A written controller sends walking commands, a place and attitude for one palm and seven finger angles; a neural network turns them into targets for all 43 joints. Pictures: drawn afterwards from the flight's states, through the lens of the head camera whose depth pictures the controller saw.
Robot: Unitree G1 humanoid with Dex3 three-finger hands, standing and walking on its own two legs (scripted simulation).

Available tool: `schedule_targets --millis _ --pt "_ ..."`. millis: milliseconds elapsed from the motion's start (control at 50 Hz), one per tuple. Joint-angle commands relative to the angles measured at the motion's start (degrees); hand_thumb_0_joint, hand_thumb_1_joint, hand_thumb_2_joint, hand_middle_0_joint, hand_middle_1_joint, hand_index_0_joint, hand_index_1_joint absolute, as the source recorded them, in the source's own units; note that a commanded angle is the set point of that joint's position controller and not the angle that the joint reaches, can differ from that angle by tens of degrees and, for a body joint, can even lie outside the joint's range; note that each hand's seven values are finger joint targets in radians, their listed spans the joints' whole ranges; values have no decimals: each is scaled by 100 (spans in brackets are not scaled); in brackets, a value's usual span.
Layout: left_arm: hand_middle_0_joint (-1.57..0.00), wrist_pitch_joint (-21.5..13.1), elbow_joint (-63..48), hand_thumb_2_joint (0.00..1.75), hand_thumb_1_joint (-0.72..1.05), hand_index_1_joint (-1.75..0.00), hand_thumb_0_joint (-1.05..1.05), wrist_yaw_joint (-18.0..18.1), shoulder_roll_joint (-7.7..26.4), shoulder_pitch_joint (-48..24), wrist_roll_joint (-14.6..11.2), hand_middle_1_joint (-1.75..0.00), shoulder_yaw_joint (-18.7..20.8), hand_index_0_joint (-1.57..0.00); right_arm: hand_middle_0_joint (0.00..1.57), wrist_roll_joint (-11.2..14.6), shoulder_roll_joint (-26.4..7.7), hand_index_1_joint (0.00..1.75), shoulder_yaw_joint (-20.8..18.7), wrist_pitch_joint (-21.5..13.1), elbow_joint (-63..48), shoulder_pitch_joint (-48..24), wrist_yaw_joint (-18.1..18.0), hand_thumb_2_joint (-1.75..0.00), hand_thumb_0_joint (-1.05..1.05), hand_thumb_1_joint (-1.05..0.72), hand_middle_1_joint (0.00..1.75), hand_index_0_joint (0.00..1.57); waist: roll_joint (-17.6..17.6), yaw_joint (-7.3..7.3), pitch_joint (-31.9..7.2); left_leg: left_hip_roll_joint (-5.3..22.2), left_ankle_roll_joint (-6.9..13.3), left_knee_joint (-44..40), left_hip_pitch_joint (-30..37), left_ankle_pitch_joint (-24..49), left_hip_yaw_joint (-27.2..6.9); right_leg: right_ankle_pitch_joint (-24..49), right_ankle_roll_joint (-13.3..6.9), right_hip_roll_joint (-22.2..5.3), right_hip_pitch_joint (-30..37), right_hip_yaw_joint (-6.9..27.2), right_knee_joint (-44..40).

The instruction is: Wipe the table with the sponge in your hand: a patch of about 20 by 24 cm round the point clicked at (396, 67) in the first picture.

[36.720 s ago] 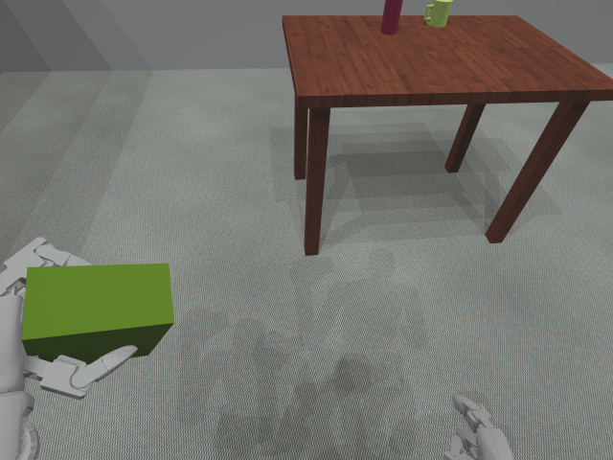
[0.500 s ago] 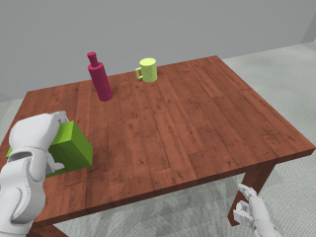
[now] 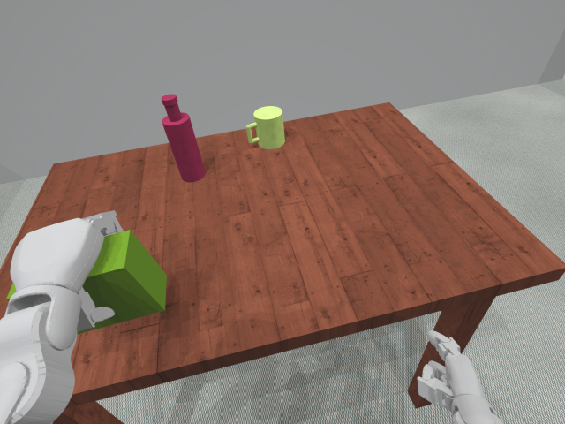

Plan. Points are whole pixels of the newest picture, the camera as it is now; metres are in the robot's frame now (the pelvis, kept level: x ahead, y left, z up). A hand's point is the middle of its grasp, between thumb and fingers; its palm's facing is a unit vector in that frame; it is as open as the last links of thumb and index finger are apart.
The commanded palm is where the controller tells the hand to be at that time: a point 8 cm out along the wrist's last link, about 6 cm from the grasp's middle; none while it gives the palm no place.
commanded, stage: bring the sponge back beside the body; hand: left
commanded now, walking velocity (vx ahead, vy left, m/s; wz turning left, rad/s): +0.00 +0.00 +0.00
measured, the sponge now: (104, 291) +0.22 +0.29 +0.11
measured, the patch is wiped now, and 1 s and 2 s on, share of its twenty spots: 0.90 0.90 0.90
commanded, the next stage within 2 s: step back with the hand held close in 0.86 s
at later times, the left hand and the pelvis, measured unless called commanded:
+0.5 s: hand (86, 295) +0.19 +0.28 +0.15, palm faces +0.14 -0.10 -0.99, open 10.1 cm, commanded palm +0.15 +0.28 +0.22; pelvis +0.00 +0.00 +0.00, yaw +0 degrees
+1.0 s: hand (84, 295) +0.19 +0.28 +0.15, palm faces +0.14 -0.09 -0.99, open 10.1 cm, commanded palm +0.16 +0.28 +0.21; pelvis +0.00 +0.00 +0.00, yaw +0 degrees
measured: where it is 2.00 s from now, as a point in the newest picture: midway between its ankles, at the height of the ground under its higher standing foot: outside the picture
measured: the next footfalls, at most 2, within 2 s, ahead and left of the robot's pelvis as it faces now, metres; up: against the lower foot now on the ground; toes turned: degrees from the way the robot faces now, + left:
none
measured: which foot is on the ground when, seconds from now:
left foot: down 0.00-1.00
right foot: down 0.00-1.00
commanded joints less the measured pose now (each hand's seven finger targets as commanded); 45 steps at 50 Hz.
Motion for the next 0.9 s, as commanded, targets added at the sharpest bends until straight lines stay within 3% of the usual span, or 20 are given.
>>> schedule_targets --millis 0,60,80,160,180,220,260,280,320,360,420,460,480,560,580,720,760,780,860,880 --pt "-120 -108 -1288 130 10 -160 0 307 1261 -1239 232 -160 889 -120 20 -7 -409 30 -107 -486 -1329 -1644 23 -90 0 -90 30 20 -136 104 -988 -249 230 -410 334 515 -284 131 -293 67 32 350 -558" --pt "-120 -121 -1271 130 10 -160 0 330 1485 -1143 226 -160 1131 -120 20 -5 -456 30 -128 -488 -1334 -1755 -8 -90 0 -90 30 20 -260 101 -843 -228 235 -436 280 273 -339 -89 -336 117 3 579 -610" --pt "-120 -116 -1277 130 10 -160 0 321 1244 -1101 221 -160 907 -120 20 -37 -418 30 -103 -482 -1383 -1674 -7 -90 0 -90 30 20 -213 129 -898 -242 245 -389 244 324 -262 -36 -323 64 36 391 -572" --pt "-120 -148 -1437 130 10 -160 0 380 1435 -1013 226 -160 1133 -120 20 -8 -437 30 -126 -496 -1356 -1778 8 -90 0 -90 30 20 -79 128 -884 -232 224 -455 298 306 -337 -31 -345 118 65 563 -588" --pt "-120 -145 -1419 130 10 -160 0 376 1191 -946 217 -160 907 -120 20 -34 -401 30 -109 -485 -1381 -1666 14 -90 0 -90 30 20 -45 141 -922 -247 235 -430 253 310 -272 -7 -327 89 84 360 -553" --pt "-120 -138 -1194 130 10 -160 0 381 1216 -778 183 -160 962 -120 20 -47 -437 30 -130 -469 -1309 -1611 17 -90 0 -90 30 20 -272 136 -765 -230 234 -445 258 292 -277 -58 -298 87 -12 352 -623" --pt "-120 -155 -1433 130 10 -160 0 401 1402 -780 173 -160 1155 -120 20 -15 -435 30 -132 -504 -1355 -1759 5 -90 0 -90 30 20 -200 118 -811 -223 232 -442 276 175 -330 -182 -327 113 6 603 -635" --pt "-120 -134 -1367 130 10 -160 0 381 1146 -727 152 -160 912 -120 20 -41 -410 30 -104 -493 -1397 -1652 -2 -90 0 -90 30 20 -192 126 -775 -241 240 -402 199 195 -261 -147 -314 69 10 428 -606" --pt "-120 -137 -1285 130 10 -160 0 379 1179 -635 147 -160 951 -120 20 -52 -449 30 -131 -462 -1329 -1600 11 -90 0 -90 30 20 -302 112 -672 -228 240 -412 238 236 -269 -113 -284 81 -67 387 -651" --pt "-120 -166 -1546 130 10 -160 0 407 1358 -755 162 -160 1107 -120 20 -13 -431 30 -117 -508 -1366 -1765 -5 -90 0 -90 30 20 -153 90 -689 -223 236 -454 255 77 -331 -266 -312 124 -54 603 -651" --pt "-120 -178 -1394 130 10 -160 0 400 1182 -465 170 -160 973 -120 20 -65 -438 30 -135 -491 -1339 -1578 6 -90 0 -90 30 20 -276 132 -708 -229 247 -412 261 221 -274 -145 -285 88 -39 388 -632" --pt "-120 -217 -1667 130 10 -160 0 432 1386 -511 186 -160 1177 -120 20 -27 -430 30 -136 -537 -1380 -1715 4 -90 0 -90 30 20 -206 107 -733 -223 234 -420 267 104 -327 -281 -310 132 -31 614 -632" --pt "-120 -210 -1682 130 10 -160 0 422 1158 -558 188 -160 938 -120 20 -58 -396 30 -105 -527 -1423 -1625 0 -90 0 -90 30 20 -136 125 -767 -239 252 -403 234 133 -266 -207 -295 94 -6 398 -592" --pt "-120 -222 -1607 130 10 -160 0 478 1413 -644 207 -160 1194 -120 20 -35 -437 30 -137 -551 -1336 -1704 -7 -90 0 -90 30 20 -178 91 -694 -224 230 -413 282 134 -331 -232 -330 142 -38 669 -654" --pt "-120 -205 -1534 130 10 -160 0 466 1182 -623 198 -160 974 -120 20 -64 -407 30 -117 -543 -1389 -1602 -3 -90 0 -90 30 20 -118 124 -742 -247 241 -391 221 162 -263 -188 -320 88 7 462 -622" --pt "-120 -173 -1335 130 10 -160 0 424 1152 -442 123 -160 975 -120 20 -70 -440 30 -135 -517 -1318 -1566 -4 -90 0 -90 30 20 -332 114 -621 -232 243 -412 246 228 -276 -127 -286 88 -39 421 -671" --pt "-120 -187 -1543 130 10 -160 0 437 1324 -520 148 -160 1144 -120 20 -29 -433 30 -130 -551 -1344 -1707 -3 -90 0 -90 30 20 -227 94 -679 -216 230 -456 257 126 -332 -217 -315 130 -5 602 -658" --pt "-120 -183 -1547 130 10 -160 0 415 1117 -493 163 -160 926 -120 20 -57 -408 30 -103 -540 -1400 -1607 6 -90 0 -90 30 20 -141 124 -735 -236 243 -431 197 191 -272 -115 -304 99 47 382 -602" --pt "-120 -202 -1643 130 10 -160 0 463 1433 -508 195 -160 1231 -120 20 -46 -446 30 -138 -556 -1355 -1699 9 -90 0 -90 30 20 -137 116 -800 -226 226 -408 288 273 -326 -80 -337 130 83 649 -619" --pt "-120 -183 -1567 130 10 -160 0 449 1191 -433 173 -160 1017 -120 20 -77 -408 30 -112 -545 -1410 -1587 14 -90 0 -90 30 20 -170 145 -820 -241 239 -363 214 328 -263 -25 -321 81 99 431 -593"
